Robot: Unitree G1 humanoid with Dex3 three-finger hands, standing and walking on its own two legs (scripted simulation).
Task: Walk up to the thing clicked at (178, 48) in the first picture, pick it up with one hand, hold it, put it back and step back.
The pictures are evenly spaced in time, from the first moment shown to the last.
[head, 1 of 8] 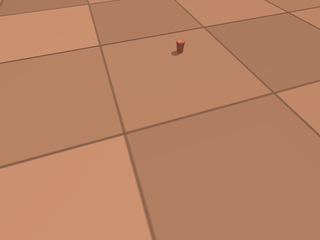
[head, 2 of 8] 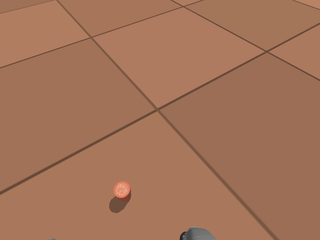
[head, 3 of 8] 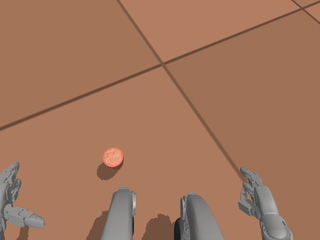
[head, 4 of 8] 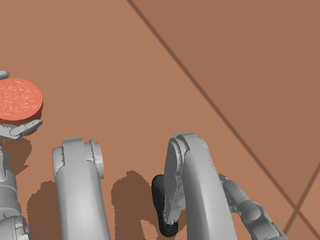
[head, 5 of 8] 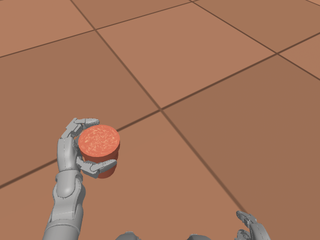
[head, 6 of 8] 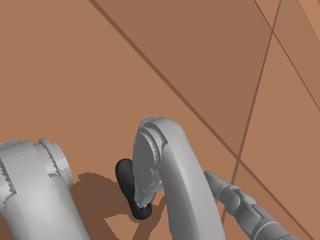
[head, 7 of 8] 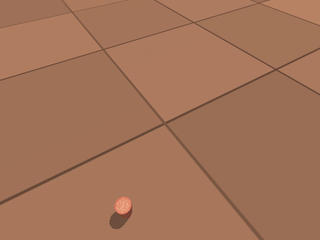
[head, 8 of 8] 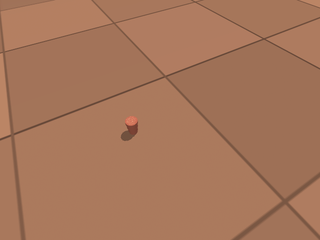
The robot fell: no
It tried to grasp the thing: yes
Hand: left
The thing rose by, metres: 0.68
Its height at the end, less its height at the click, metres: +0.00
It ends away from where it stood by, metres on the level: 0.02
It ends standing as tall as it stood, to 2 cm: yes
